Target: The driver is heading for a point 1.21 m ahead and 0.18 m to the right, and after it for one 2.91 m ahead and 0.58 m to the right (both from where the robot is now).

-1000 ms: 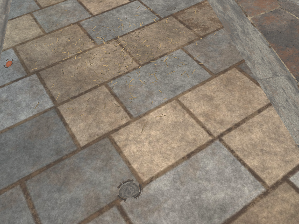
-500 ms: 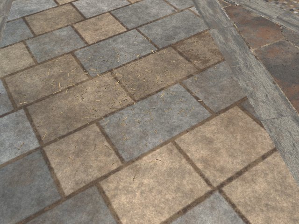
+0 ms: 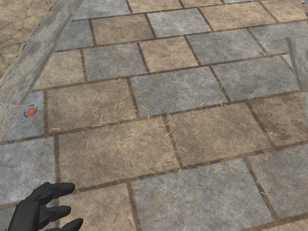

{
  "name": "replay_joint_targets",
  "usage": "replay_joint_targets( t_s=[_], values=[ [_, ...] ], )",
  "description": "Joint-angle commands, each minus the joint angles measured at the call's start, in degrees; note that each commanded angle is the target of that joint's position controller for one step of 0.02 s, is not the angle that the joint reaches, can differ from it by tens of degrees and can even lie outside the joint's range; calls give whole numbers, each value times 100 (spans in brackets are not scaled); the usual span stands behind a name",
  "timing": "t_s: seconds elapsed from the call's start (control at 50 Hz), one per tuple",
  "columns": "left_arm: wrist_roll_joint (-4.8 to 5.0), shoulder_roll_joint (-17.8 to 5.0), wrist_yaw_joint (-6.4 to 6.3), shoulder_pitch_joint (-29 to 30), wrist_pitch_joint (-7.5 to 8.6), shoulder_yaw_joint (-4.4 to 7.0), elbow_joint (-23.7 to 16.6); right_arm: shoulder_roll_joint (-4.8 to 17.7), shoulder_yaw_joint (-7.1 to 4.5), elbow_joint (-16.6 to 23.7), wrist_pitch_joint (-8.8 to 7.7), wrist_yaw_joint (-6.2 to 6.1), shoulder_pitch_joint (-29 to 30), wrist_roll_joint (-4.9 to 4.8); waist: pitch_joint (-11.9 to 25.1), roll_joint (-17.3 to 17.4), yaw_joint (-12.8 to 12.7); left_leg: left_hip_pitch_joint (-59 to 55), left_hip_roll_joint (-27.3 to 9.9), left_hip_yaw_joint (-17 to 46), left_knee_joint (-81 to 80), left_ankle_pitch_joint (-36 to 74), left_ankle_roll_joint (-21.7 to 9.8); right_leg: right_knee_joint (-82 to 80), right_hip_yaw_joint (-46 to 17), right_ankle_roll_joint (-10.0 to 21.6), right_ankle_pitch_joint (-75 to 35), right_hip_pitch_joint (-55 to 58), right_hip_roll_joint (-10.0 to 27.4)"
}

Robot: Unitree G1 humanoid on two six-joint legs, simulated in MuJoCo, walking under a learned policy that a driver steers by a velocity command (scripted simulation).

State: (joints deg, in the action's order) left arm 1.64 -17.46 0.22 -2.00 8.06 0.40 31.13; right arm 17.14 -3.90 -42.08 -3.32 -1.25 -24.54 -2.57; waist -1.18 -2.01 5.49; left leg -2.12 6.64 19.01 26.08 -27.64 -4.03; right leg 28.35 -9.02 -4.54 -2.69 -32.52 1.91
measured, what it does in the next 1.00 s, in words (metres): walks ahead, turning right: right foot, then left foot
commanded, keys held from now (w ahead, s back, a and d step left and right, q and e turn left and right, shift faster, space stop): w+shift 0.16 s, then w+e+shift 0.78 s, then w+q+shift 0.06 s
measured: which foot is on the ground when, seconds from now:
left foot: down 0.00-0.04, up 0.06-0.46, down 0.48-0.92, up 0.94-1.00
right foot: up 0.00-0.00, down 0.02-0.48, up 0.50-0.90, down 0.92-1.00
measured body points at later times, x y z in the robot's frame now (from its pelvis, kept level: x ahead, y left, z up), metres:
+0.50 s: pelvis +0.42 +0.01 -0.01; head +0.44 +0.01 +0.44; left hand +0.33 +0.26 -0.14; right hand +0.71 -0.19 -0.03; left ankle +0.55 +0.14 -0.72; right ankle +0.20 -0.16 -0.70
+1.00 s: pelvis +0.81 -0.10 -0.03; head +0.83 -0.13 +0.42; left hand +1.08 +0.08 -0.11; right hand +0.78 -0.39 -0.15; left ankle +0.68 +0.14 -0.59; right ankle +0.90 -0.19 -0.72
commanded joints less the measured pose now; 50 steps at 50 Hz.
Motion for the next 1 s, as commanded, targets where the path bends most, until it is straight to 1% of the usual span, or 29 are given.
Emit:
replay_joint_targets(
  t_s=[0.02, 0.04, 0.06, 0.08, 0.1, 0.12, 0.16, 0.2, 0.26, 0.32, 0.42, 0.46, 0.48, 0.5, 0.52, 0.54, 0.58, 0.6, 0.64, 0.72, 0.8, 0.84, 0.88, 0.9, 0.92, 0.94, 0.96, 0.98, 1.0],
  values=[
    [104, -1113, -72, -1971, 33, 579, 99, 626, -116, 296, 37, 80, 393, 267, 1149, 960, -1466, 1319, -753, 177, 1824, 3377, -228, 529, 461, 332, 817, 3405, 90],
    [-27, -1423, -123, -3053, -23, 595, 309, -62, 111, 396, -15, 106, 147, 416, 1998, -309, -1602, 2372, -474, -214, 4050, 1753, -141, 568, -965, 580, 2420, 5033, 935],
    [-229, -1835, 59, -3054, -27, 680, 668, -497, 264, 533, -122, 155, -1052, -146, 2431, -3639, -732, 4356, 19, -689, 5836, -233, 47, -1285, -4917, 1626, 4987, 5935, 2239],
    [-190, -1023, 89, -2604, -51, 544, 405, 163, 230, 354, -90, 94, -487, -228, 1548, -2087, -1047, 4844, -513, -776, 6101, 357, 10, -1612, -4873, 1505, 5744, 5348, 2020],
    [-179, -692, 51, -2365, -111, 483, 453, 509, 157, 475, -96, 123, 423, -112, 797, -1028, -1208, 4951, -656, -991, 5963, 723, -20, -1433, -3609, 1391, 4705, 4688, 1747],
    [-251, -719, 64, -2285, -151, 486, 541, 484, 172, 621, -119, 125, 1124, 57, 355, 90, -1240, 4727, -819, -1084, 5639, 822, -51, -1348, -2676, 1315, 3437, 3969, 1430],
    [-295, -455, 79, -2075, -110, 392, 741, 318, 166, 789, -152, 190, 1461, 93, -38, -132, -914, 4460, -1083, -991, 4876, 1024, -119, -1415, -1714, 1390, 2476, 3209, 1089],
    [-151, -142, 144, -2193, -94, 265, 930, 126, 227, 827, -130, 233, 1460, 96, -158, -367, -678, 4384, -1177, -1170, 4354, 938, -136, -1627, -1534, 1557, 2198, 2923, 926],
    [-51, -493, 72, -2222, -99, 346, 963, 28, 335, 1045, -261, 312, 1906, 244, -603, -85, -565, 4812, -1322, -1262, 3166, 1514, 87, -1989, -1574, 1891, 1861, 2574, 1084],
    [39, -734, -50, -2280, -120, 423, 1002, 83, 373, 1237, -413, 424, 2707, 298, -735, 13, -775, 3567, -1045, -1531, 1516, 2885, 361, -2342, -819, 1707, 1387, 1745, 834],
    [80, -705, -84, -2824, -292, 392, 1316, 485, 137, 1236, -494, 380, 2808, 140, -489, -303, -700, 2132, -658, -1604, 451, 3006, 379, -1757, -631, 1378, -11, 2432, 935],
    [-68, -873, -60, -2771, -389, 405, 1352, 853, -108, 1046, -464, 257, 1546, 103, 496, -537, 135, 366, -575, -1811, 609, 2274, 178, 281, -317, 1054, -1722, 2175, 578],
    [-220, -616, -65, -2537, -389, 310, 1124, 1129, -218, 809, -390, 147, 160, 146, 1455, -241, 767, -1541, -1521, -907, 946, 1349, -20, 2212, -251, 862, -750, 905, 319],
    [-18, 492, -74, -3546, -268, 24, 937, 1724, -321, 603, -325, 203, -314, 297, 2784, 2086, 99, -3135, -3088, 2209, -43, -1016, -853, 4382, 44, 665, 3032, -663, -308],
    [290, 61, -124, -3184, -245, 87, 933, 1234, -237, 569, -318, 232, -272, 251, 2451, 2196, 242, -2664, -3085, 3381, -1102, -2310, -857, 5247, -106, 704, 2906, -1376, -100],
    [339, -263, -164, -2400, -261, 192, 816, 874, -165, 473, -308, 192, 51, 186, 1270, 1705, 292, -1929, -2951, 2409, -1160, -1638, -667, 5536, 157, 705, 2521, -1912, 130],
    [81, -264, -133, -1669, -329, 239, 697, 432, -65, 311, -279, 182, 562, 331, 309, 671, -6, -330, -2539, 688, -1129, 290, -541, 5130, 304, 726, 1993, -1542, 571],
    [88, -130, -66, -1729, -427, 257, 651, 242, -28, 236, -294, 169, 820, 426, 119, 904, -299, 247, -2412, 143, -1234, 736, -522, 4923, 211, 719, 1892, -1214, 749],
    [149, 139, 12, -1652, -655, 231, 559, 48, -18, 105, -321, 175, 1186, 320, -212, 952, -571, 855, -2383, -714, -1535, 1264, -442, 4648, 219, 699, 2088, -1077, 965],
    [25, 41, 120, -1282, -743, 210, 288, 475, -135, 47, -408, 108, 1551, 300, -612, 530, -849, 1281, -2294, -2062, -1982, 2221, -393, 3839, 302, 589, 831, -1199, 1033],
    [4, -169, 338, -396, -657, 224, 96, 967, -231, -57, -384, 82, 1202, 254, -842, -46, -548, 878, -1958, -3131, -2191, 2814, -97, 2059, 1119, 877, -448, -493, 650],
    [44, -391, 397, -304, -636, 312, 10, 1322, -297, -75, -301, 103, 1061, 242, -654, 199, -639, 239, -2005, -3336, -1692, 5276, -9, 1667, 1609, 1067, -275, 17, 211],
    [142, -808, 380, -1021, -695, 505, 80, 1657, -376, -30, -125, 102, 1019, 185, -68, 697, -1181, -304, -2121, -3412, -146, 8177, 22, 1775, 1984, 1285, 637, 908, -317],
    [142, -1125, 350, -2049, -752, 678, 316, 1730, -398, 50, -64, 95, 1121, 160, 464, 844, -1707, 112, -2164, -3325, 1222, 8731, -7, 1837, 1998, 1456, 1063, 2234, -532],
    [136, -1521, 249, -3314, -830, 910, 706, 1532, -329, 96, -97, 84, 1244, 167, 945, 510, -2280, 1340, -1916, -3219, 3136, 7726, 158, 1497, 1525, 1685, 949, 4227, -583],
    [176, -1875, 165, -3146, -910, 955, 825, 418, -17, 228, -289, 124, 1165, 290, 414, -1789, -1702, 3214, -494, -3087, 6166, 377, 465, 996, 40, 2183, 309, 4903, 63],
    [-61, -1782, 209, -2463, -670, 726, 352, 153, 203, 656, -575, 206, 156, 134, 2110, -2262, -737, 4761, -165, -1384, 7176, -569, 377, -704, -3916, 3376, 3458, 5988, 1397],
    [-97, -999, 238, -2546, -557, 631, 314, 930, 76, 485, -684, 230, 874, -74, 1802, -689, -1263, 4690, -659, -1034, 6562, 269, 85, -1554, -4124, 2778, 4680, 5363, 1510],
    [-156, -960, 263, -2437, -418, 594, 471, 892, 65, 599, -650, 194, 1310, -223, 655, 25, -1065, 4757, -814, -1247, 5990, 555, 15, -1777, -3719, 2503, 4392, 4229, 1493]
  ],
)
